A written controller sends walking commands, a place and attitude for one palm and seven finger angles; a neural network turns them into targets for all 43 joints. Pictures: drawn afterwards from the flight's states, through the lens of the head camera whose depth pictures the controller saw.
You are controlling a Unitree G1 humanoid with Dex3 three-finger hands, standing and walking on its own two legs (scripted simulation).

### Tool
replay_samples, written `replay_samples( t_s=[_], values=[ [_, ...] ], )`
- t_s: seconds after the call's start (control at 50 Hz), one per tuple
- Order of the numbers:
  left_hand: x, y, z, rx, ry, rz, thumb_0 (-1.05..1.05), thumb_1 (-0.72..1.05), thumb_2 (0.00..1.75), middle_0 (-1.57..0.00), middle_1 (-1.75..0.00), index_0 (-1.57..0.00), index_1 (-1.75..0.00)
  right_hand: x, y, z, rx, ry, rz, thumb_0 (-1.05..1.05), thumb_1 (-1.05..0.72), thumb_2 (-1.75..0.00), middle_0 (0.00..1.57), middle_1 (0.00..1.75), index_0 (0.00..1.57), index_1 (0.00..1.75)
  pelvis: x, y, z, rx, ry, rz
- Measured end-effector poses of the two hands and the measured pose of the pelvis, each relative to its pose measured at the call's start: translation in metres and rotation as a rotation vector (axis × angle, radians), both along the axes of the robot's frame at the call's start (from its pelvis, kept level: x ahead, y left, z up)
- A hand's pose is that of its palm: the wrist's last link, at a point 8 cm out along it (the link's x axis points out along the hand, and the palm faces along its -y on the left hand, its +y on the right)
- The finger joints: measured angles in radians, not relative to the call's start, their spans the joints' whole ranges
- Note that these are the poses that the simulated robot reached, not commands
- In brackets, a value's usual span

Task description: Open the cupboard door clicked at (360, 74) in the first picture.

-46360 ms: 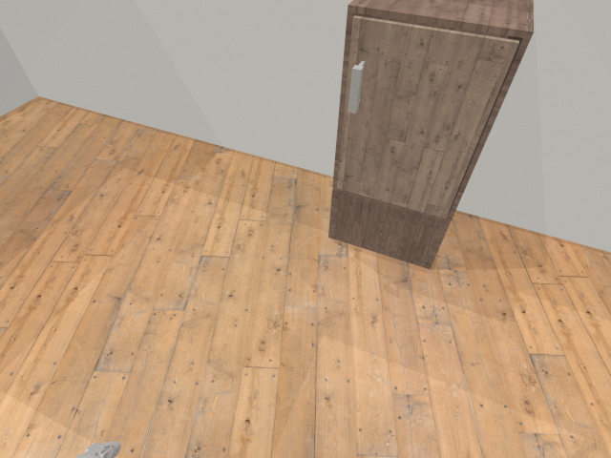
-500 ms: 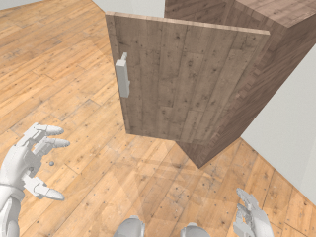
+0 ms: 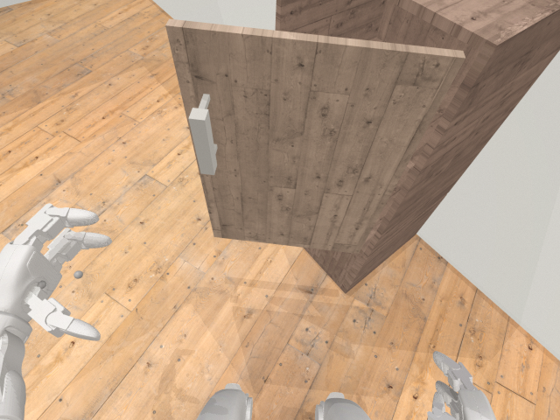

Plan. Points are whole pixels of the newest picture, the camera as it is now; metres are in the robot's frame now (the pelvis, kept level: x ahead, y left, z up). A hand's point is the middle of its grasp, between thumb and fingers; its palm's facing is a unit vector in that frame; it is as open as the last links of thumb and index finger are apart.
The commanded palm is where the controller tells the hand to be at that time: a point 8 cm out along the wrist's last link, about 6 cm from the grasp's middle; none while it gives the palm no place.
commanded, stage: raise the hand with hooked fingers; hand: left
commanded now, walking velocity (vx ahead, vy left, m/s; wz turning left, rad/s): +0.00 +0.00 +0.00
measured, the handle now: (207, 135) +0.55 +0.16 +0.04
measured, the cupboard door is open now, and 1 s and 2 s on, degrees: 45 45 45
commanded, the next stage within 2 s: move the hooked fingers beside the handle in 0.18 s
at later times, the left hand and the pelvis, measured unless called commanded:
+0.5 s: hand (91, 261) +0.30 +0.27 +0.05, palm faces -0.03 -1.00 -0.03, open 14.0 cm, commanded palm +0.29 +0.31 +0.06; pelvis -0.01 -0.01 -0.01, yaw +1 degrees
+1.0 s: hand (121, 210) +0.38 +0.25 +0.05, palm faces -0.05 -1.00 -0.02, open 14.0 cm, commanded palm +0.37 +0.30 +0.05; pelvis +0.00 -0.01 -0.01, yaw -1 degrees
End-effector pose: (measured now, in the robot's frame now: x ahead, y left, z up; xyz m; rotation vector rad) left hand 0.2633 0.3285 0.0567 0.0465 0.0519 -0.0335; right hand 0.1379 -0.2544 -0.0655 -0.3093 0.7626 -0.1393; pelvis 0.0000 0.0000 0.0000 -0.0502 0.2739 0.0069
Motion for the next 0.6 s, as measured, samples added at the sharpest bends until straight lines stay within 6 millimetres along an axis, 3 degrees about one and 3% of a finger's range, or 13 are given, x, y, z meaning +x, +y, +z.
replay_samples(
  t_s=[0.36,0.6],
  values=[
    [-0.004,-0.007,0.001,-0.003,-0.002,0.012,-0.02,-0.5,0.3,-0.3,-1.2,-0.3,-1.2,0.013,0.001,-0.004,0.024,-0.031,0.024,0.01,-0.91,-0.9,0.2,0.3,0.2,0.3,-0.002,-0.009,-0.002,0.003,-0.003,0.008],
    [0.043,-0.016,-0.001,-0.017,-0.016,-0.02,-0.02,-0.5,0.3,-0.3,-1.2,-0.3,-1.2,-0.005,-0.009,-0.014,-0.007,0.04,-0.014,0.01,-0.91,-0.9,0.2,0.3,0.2,0.3,-0.005,-0.011,-0.006,0.002,0.011,0.007]
  ],
)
